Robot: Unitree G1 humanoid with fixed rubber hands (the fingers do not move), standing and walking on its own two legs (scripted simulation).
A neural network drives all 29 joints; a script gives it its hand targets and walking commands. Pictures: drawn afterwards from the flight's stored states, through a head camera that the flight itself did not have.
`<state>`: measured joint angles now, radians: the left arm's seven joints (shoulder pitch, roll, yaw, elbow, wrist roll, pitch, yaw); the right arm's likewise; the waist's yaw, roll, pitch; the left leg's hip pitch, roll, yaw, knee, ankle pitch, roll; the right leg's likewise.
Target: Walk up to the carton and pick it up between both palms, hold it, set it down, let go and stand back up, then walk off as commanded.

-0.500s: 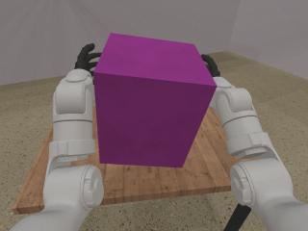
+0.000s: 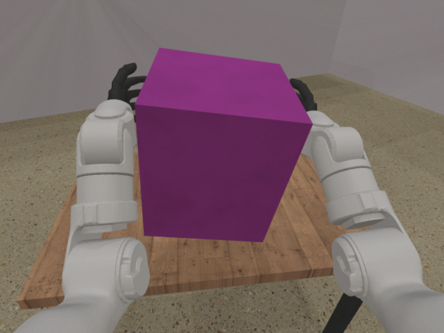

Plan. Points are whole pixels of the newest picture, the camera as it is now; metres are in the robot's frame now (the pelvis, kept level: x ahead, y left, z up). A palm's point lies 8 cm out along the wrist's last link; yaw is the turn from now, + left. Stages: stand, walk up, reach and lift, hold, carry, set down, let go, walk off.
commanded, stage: hold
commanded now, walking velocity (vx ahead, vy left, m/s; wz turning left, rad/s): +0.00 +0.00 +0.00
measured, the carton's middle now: (213, 148) +0.37 +0.01 +0.23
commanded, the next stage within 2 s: none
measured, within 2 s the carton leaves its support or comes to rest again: neither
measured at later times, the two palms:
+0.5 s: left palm (121, 110) +0.37 +0.16 +0.30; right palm (304, 121) +0.37 -0.14 +0.28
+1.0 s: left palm (121, 110) +0.37 +0.16 +0.30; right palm (304, 121) +0.37 -0.14 +0.28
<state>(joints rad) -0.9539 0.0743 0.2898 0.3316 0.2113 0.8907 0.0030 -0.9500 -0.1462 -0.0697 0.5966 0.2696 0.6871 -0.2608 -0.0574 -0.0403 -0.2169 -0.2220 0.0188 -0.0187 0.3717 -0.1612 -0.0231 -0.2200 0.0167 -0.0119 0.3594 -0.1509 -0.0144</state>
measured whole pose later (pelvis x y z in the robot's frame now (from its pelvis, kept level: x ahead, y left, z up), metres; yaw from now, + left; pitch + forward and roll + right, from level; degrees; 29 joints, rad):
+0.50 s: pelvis +0.00 +0.00 +0.00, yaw +0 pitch +1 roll +0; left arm -0.95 0.07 0.29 0.33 0.21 0.89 0.00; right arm -0.95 -0.15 -0.07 0.60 0.27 0.69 -0.26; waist -0.06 -0.04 -0.22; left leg -0.22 0.02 -0.02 0.37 -0.16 -0.02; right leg -0.22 0.02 -0.01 0.36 -0.15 -0.01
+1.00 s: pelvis +0.00 +0.00 +0.00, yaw +0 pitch +1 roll +0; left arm -0.95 0.07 0.29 0.33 0.21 0.89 0.00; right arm -0.95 -0.15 -0.07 0.60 0.27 0.69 -0.26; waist -0.06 -0.04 -0.22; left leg -0.22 0.02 -0.02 0.37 -0.16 -0.02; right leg -0.22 0.02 -0.01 0.36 -0.15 -0.01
